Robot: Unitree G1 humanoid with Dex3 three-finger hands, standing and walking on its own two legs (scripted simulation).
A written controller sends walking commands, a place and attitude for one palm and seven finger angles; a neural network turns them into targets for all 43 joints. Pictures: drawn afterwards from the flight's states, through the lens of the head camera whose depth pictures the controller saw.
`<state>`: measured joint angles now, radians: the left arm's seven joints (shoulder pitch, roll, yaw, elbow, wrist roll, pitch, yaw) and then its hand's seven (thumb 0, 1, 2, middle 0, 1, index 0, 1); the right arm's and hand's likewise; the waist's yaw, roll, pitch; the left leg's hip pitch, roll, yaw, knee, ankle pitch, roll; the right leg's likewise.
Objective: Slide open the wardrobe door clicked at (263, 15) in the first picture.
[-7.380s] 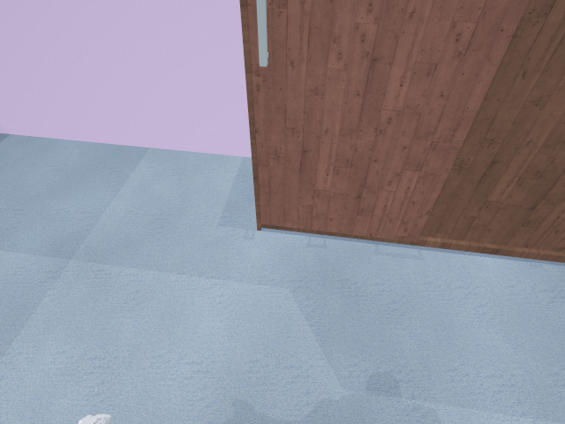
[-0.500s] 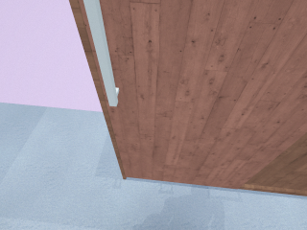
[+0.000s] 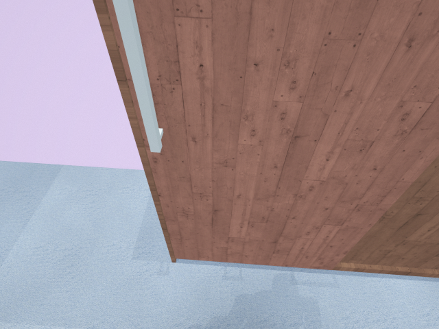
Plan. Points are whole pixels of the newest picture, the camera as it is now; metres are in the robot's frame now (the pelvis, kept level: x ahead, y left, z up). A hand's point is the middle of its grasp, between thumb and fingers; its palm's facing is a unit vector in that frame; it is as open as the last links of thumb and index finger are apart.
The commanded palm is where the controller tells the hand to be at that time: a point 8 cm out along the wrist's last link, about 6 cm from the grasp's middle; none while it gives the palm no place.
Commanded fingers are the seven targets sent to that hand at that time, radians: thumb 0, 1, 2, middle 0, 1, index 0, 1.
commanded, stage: come to a stop and stand still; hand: left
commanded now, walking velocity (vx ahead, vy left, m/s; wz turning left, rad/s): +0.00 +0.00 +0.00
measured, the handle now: (144, 75) +0.49 +0.18 +0.22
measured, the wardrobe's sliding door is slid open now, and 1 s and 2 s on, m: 0.00 0.00 0.00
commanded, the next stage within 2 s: look again from close up in 1.00 s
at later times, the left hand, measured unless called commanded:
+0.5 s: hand out of the picture -0.05 +0.14 -0.18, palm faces +0.04 -0.99 -0.15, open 7.3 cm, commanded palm none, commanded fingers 0.00 0.90 0.90 -0.20 -0.30 -0.20 -0.30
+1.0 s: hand out of the picture +0.01 +0.20 -0.17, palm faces +0.02 -0.97 -0.22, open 7.3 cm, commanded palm none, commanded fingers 0.00 0.90 0.90 -0.20 -0.30 -0.20 -0.30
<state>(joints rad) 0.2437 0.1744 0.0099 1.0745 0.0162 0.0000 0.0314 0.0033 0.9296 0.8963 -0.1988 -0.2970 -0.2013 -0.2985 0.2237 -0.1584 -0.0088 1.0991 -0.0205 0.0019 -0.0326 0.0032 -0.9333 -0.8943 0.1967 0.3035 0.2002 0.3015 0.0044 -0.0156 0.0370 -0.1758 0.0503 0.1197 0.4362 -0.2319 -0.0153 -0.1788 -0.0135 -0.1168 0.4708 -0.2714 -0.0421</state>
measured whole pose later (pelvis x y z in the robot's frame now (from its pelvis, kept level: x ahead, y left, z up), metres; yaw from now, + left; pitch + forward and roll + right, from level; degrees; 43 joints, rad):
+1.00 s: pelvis +0.00 +0.03 +0.00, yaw +0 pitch -2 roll +1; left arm 0.28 0.15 -0.01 1.08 0.01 -0.01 0.04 0.00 0.92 0.90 -0.20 -0.30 -0.20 -0.30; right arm 0.31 -0.15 0.02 1.09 -0.02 -0.02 -0.02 0.01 -0.91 -0.89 0.20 0.30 0.20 0.30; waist -0.01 0.02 0.01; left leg -0.19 0.00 0.11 0.45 -0.24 0.03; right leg -0.19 -0.05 -0.09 0.49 -0.27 0.00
